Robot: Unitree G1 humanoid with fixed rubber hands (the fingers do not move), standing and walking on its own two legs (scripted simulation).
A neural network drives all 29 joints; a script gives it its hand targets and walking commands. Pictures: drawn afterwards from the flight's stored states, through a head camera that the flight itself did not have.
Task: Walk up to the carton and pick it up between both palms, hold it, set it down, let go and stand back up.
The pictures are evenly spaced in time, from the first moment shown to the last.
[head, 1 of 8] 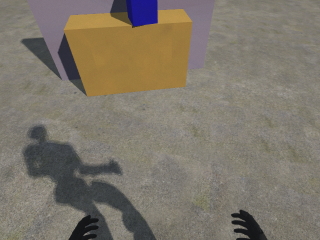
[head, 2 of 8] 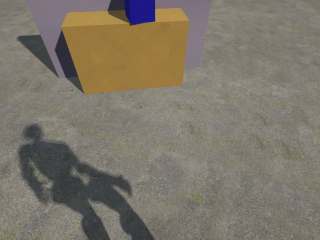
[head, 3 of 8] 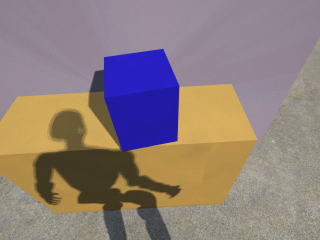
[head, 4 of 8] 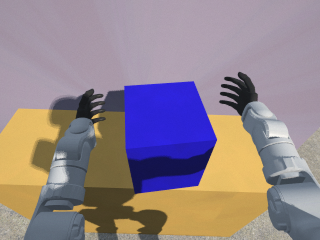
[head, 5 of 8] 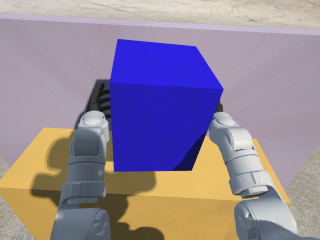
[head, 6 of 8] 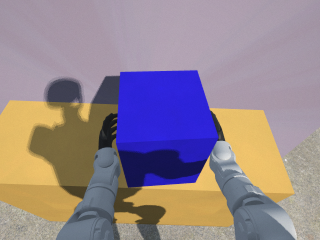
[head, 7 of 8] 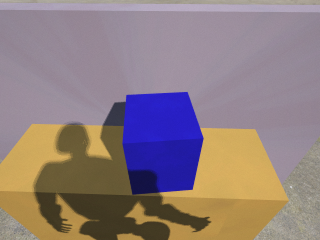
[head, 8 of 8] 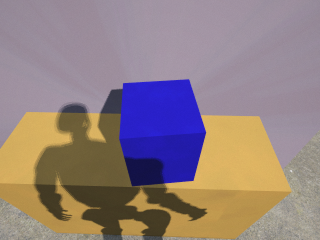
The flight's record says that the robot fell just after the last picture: no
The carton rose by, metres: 0.21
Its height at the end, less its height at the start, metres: +0.00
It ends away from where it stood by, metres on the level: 0.02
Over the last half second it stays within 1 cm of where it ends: yes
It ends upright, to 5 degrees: yes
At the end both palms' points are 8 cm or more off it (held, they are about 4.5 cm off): yes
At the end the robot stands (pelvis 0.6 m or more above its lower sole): yes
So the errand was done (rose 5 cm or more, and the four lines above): yes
